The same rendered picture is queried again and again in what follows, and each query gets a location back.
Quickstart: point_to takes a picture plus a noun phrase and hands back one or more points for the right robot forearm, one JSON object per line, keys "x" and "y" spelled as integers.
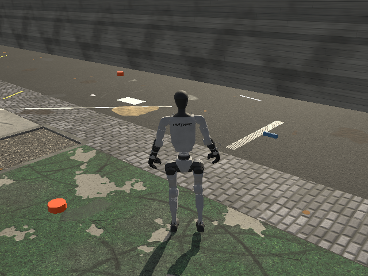
{"x": 213, "y": 147}

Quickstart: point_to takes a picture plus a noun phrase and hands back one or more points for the left robot upper arm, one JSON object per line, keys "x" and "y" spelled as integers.
{"x": 161, "y": 131}

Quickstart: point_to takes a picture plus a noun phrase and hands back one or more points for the left robot foot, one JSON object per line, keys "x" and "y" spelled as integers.
{"x": 174, "y": 226}

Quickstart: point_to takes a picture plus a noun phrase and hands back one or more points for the robot foot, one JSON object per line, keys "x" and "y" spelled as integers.
{"x": 174, "y": 226}
{"x": 200, "y": 227}

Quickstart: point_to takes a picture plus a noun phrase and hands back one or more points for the right robot upper arm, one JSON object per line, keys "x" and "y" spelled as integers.
{"x": 204, "y": 129}

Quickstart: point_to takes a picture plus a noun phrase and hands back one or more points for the right robot hand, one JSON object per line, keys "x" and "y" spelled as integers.
{"x": 217, "y": 157}

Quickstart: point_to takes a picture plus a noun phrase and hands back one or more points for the right robot foot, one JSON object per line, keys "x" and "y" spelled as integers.
{"x": 200, "y": 227}

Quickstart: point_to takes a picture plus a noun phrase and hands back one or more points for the left robot hand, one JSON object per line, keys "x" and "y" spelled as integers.
{"x": 156, "y": 160}

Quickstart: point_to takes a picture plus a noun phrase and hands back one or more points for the left robot forearm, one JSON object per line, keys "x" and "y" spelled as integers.
{"x": 154, "y": 151}

